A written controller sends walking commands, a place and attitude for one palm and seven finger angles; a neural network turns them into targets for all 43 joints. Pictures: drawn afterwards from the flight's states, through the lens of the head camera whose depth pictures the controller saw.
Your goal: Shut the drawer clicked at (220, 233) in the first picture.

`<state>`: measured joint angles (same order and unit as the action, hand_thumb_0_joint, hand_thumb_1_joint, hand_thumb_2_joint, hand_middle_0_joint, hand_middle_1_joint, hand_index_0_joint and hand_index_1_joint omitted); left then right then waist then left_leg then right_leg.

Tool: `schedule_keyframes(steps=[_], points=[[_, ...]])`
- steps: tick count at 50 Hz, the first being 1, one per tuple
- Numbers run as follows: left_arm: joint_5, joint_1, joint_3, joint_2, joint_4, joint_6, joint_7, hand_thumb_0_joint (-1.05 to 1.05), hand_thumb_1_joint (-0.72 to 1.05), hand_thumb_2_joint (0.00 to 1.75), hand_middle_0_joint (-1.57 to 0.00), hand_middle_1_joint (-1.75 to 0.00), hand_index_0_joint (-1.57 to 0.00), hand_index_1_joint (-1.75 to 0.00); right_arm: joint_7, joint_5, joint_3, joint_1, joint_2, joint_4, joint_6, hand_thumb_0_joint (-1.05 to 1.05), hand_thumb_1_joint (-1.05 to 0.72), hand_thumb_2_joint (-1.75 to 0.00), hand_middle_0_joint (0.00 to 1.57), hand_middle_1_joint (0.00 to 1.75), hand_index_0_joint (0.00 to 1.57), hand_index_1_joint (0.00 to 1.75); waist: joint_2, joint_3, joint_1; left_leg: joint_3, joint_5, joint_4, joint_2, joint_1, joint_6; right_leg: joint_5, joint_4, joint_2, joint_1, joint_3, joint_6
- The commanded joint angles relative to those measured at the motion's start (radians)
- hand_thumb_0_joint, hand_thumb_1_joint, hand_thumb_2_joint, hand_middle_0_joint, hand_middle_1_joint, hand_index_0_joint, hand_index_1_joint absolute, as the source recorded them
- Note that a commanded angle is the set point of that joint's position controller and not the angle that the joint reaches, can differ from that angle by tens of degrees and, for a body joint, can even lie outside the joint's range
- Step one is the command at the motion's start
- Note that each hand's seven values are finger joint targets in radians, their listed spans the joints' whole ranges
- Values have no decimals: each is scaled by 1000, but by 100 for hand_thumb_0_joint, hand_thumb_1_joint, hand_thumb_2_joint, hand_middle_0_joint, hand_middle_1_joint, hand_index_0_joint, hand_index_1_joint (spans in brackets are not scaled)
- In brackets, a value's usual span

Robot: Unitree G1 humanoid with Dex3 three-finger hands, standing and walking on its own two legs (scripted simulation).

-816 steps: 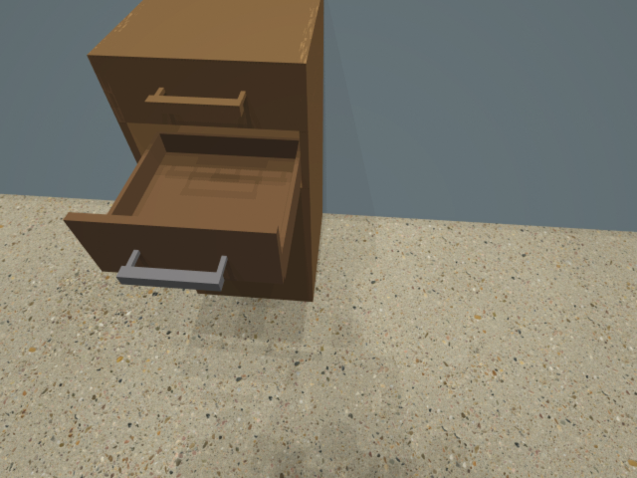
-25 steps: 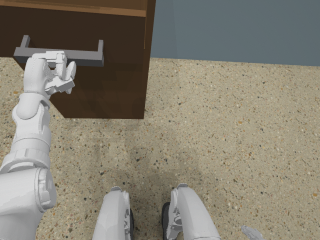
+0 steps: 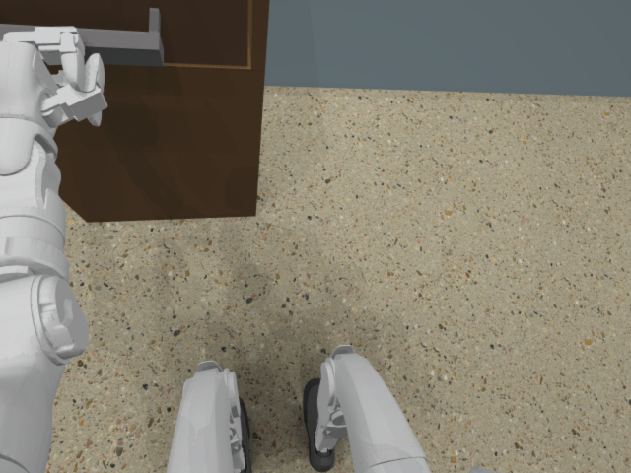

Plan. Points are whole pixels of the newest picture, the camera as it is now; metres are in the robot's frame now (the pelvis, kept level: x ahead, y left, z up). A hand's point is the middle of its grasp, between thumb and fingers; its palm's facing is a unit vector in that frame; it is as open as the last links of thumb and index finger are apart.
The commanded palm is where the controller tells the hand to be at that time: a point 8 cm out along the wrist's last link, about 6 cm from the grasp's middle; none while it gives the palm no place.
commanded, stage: push the drawer shut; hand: left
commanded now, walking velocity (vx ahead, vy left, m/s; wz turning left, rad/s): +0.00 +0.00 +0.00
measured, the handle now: (70, 29) +0.62 +0.23 +0.05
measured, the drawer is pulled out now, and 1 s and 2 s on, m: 0.00 0.00 0.00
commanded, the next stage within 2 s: pull the fist back off the drawer in 0.18 s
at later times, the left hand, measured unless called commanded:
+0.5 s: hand (85, 84) +0.55 +0.21 +0.04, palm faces +0.00 -1.00 -0.06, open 3.2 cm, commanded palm +0.56 +0.21 +0.05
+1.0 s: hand (90, 99) +0.53 +0.20 +0.04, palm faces +0.02 -1.00 -0.04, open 3.2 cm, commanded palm +0.50 +0.23 +0.05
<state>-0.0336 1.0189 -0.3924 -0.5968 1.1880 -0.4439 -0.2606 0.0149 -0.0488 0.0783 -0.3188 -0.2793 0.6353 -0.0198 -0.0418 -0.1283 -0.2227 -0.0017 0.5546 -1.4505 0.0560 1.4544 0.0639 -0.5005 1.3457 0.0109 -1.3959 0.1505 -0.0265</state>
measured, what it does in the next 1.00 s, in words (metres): stands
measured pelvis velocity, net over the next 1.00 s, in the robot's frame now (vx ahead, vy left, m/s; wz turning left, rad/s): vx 0.02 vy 0.00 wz -0.01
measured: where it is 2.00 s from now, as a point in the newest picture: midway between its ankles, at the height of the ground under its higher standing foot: (279, 450)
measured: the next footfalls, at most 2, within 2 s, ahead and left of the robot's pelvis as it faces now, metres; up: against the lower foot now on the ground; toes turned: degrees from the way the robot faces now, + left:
none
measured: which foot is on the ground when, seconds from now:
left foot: down 0.00-1.00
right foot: down 0.00-1.00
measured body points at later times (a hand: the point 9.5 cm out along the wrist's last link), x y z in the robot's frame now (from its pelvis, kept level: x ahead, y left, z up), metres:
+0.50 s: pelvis -0.01 +0.00 -0.01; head +0.19 +0.05 +0.40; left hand +0.54 +0.26 +0.05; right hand +0.01 -0.27 -0.10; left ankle +0.05 +0.08 -0.58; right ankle +0.06 -0.12 -0.58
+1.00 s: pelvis +0.02 +0.00 +0.02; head +0.20 +0.04 +0.43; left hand +0.52 +0.26 +0.05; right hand +0.05 -0.25 -0.09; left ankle +0.05 +0.08 -0.58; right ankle +0.06 -0.12 -0.58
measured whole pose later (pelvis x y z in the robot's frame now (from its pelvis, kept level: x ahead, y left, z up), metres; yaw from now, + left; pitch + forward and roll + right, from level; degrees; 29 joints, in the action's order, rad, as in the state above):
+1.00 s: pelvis +0.02 +0.00 +0.02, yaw +0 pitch +30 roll -5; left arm -0.09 0.81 -0.40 -0.49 1.01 -0.45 -0.23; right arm 0.04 -0.03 0.06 -0.31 -0.25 0.60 -0.06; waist -0.04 -0.14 -0.18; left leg 0.03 0.57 -1.37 0.06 1.33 0.07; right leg -0.51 1.27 0.00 -1.29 0.11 -0.01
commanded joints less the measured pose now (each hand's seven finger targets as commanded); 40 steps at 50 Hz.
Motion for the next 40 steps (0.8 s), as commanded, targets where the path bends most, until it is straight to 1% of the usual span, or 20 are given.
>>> schedule_keyframes(steps=[1, 2, 5, 7, 8, 10, 11, 12, 13, 14, 17, 21, 24, 26, 28, 32, 33, 36, 37, 40], points=[[-25, 618, -24, -239, -246, -55, 42, 0, 90, 90, -140, -160, -140, -160, -14, 2, -69, -200, -211, -16, 4, 0, -90, -90, 20, 30, 20, 30, -226, -575, -73, -165, -236, 189, -6, -541, -31, 106, -156, -51, 146, -90, -2], [-23, 636, -34, -259, -258, -57, 48, 0, 90, 90, -140, -160, -140, -160, -16, 1, -70, -205, -214, -15, 5, 0, -90, -90, 20, 30, 20, 30, -229, -587, -74, -166, -232, 188, -7, -543, -30, 105, -157, -51, 151, -93, -2], [-15, 683, 3, -226, -271, -59, 55, 0, 90, 90, -140, -160, -140, -160, -15, -2, -70, -211, -213, -5, 10, 0, -90, -90, 20, 30, 20, 30, -281, -598, -88, -182, -225, 196, -4, -592, -37, 102, -153, -50, 103, -86, -4], [-14, 703, 29, -201, -244, -52, 61, 0, 90, 90, -140, -160, -140, -160, -17, -4, -67, -216, -213, 4, 14, 0, -90, -90, 20, 30, 20, 30, -262, -561, -108, -190, -184, 203, -4, -579, -36, 86, -159, -50, 82, -84, -3], [-14, 719, 26, -212, -256, -53, 64, 0, 90, 90, -140, -160, -140, -160, -20, -5, -68, -218, -219, 7, 17, 0, -90, -90, 20, 30, 20, 30, -255, -572, -115, -193, -182, 200, -2, -581, -34, 87, -158, -50, 80, -84, -2], [-12, 749, 55, -190, -259, -53, 64, 0, 90, 90, -140, -160, -140, -160, -22, -5, -65, -216, -215, 12, 24, 0, -90, -90, 20, 30, 20, 30, -306, -575, -123, -192, -178, 199, -5, -596, -37, 86, -156, -48, 53, -84, -5], [-8, 740, 28, -229, -229, -48, 68, 0, 90, 90, -140, -160, -140, -160, -25, -5, -63, -218, -221, 16, 25, 0, -90, -90, 20, 30, 20, 30, -295, -554, -119, -200, -151, 205, -2, -581, -40, 74, -155, -48, 49, -81, -7], [-11, 752, 54, -206, -224, -43, 67, 0, 90, 90, -140, -160, -140, -160, -27, -3, -60, -214, -221, 15, 28, 0, -90, -90, 20, 30, 20, 30, -281, -545, -132, -196, -128, 206, -4, -564, -35, 63, -161, -48, 49, -85, -4], [-9, 751, 57, -207, -209, -39, 68, 0, 90, 90, -140, -160, -140, -160, -30, -2, -57, -211, -221, 14, 32, 0, -90, -90, 20, 30, 20, 30, -268, -531, -131, -190, -103, 206, -4, -537, -31, 49, -164, -48, 58, -88, -4], [-13, 777, 67, -200, -239, -44, 68, 0, 90, 90, -140, -160, -140, -160, -32, -3, -56, -212, -220, 16, 40, 0, -90, -90, 20, 30, 20, 30, -313, -551, -136, -191, -120, 207, -4, -564, -31, 56, -158, -47, 43, -86, -6], [-12, 755, 40, -232, -219, -35, 65, 0, 90, 90, -140, -160, -140, -160, -30, -5, -54, -216, -222, 13, 43, 0, -90, -90, 20, 30, 20, 30, -291, -569, -124, -187, -121, 198, -9, -541, -32, 58, -160, -48, 77, -88, -6], [-17, 710, 35, -219, -214, -29, 49, 0, 90, 90, -140, -160, -140, -160, -21, -5, -58, -216, -219, 5, 41, 0, -90, -90, 20, 30, 20, 30, -293, -588, -108, -178, -146, 187, -9, -537, -30, 67, -163, -50, 100, -92, -8], [-21, 664, 19, -222, -241, -33, 41, 0, 90, 90, -140, -160, -140, -160, -12, -4, -61, -211, -217, -7, 37, 0, -90, -90, 20, 30, 20, 30, -316, -598, -80, -183, -162, 201, -8, -563, -34, 72, -161, -49, 112, -89, -13], [-26, 622, 2, -232, -217, -22, 41, 0, 90, 90, -140, -160, -140, -160, -12, 1, -60, -205, -220, -12, 29, 0, -90, -90, 20, 30, 20, 30, -252, -562, -80, -179, -124, 209, -6, -518, -31, 55, -169, -50, 129, -91, -7], [-25, 588, -10, -242, -222, -18, 42, 0, 90, 90, -140, -160, -140, -160, -10, 3, -57, -200, -214, -19, 26, 0, -90, -90, 20, 30, 20, 30, -252, -552, -66, -160, -122, 208, -9, -485, -28, 49, -175, -49, 163, -99, -8], [-30, 499, -23, -228, -285, -38, 41, 0, 90, 90, -140, -160, -140, -160, -3, 6, -67, -193, -209, -38, 15, 0, -90, -90, 20, 30, 20, 30, -266, -602, -27, -169, -180, 230, -5, -563, -38, 80, -170, -48, 178, -89, -10], [-37, 477, -22, -211, -293, -38, 42, 0, 90, 90, -140, -160, -140, -160, -1, 8, -69, -187, -205, -38, 14, 0, -90, -90, 20, 30, 20, 30, -244, -593, -29, -162, -191, 228, -5, -557, -35, 88, -177, -49, 190, -91, -7], [-45, 389, -57, -230, -322, -51, 43, 0, 90, 90, -140, -160, -140, -160, 3, 12, -73, -183, -200, -49, 4, 0, -90, -90, 20, 30, 20, 30, -206, -607, 3, -141, -245, 228, -7, -548, -34, 112, -185, -49, 259, -98, -5], [-44, 352, -41, -204, -325, -52, 41, 0, 90, 90, -140, -160, -140, -160, 6, 15, -76, -181, -196, -55, 0, 0, -90, -90, 20, 30, 20, 30, -208, -604, 5, -139, -258, 235, -7, -560, -36, 120, -189, -50, 263, -97, -6], [-45, 268, -65, -206, -327, -59, 47, 0, 90, 90, -140, -160, -140, -160, 9, 17, -77, -174, -190, -63, -11, 0, -90, -90, 20, 30, 20, 30, -174, -576, 25, -126, -293, 238, -7, -543, -35, 144, -189, -50, 294, -97, -4]])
